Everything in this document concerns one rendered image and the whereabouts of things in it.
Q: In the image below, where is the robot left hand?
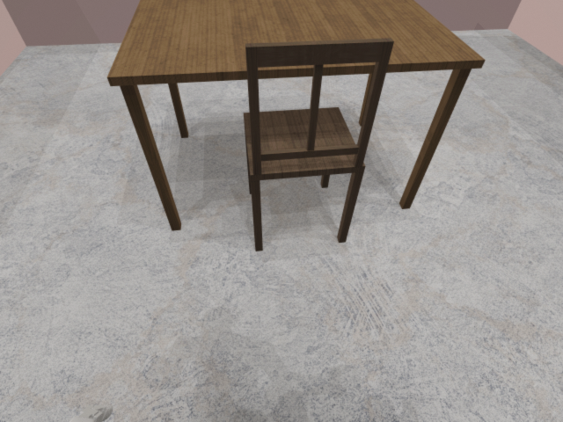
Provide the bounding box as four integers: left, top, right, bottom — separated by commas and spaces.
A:
69, 404, 113, 422

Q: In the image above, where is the table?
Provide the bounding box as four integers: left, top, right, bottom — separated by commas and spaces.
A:
107, 0, 485, 231

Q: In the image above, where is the chair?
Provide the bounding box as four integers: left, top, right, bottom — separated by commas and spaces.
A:
244, 38, 394, 251

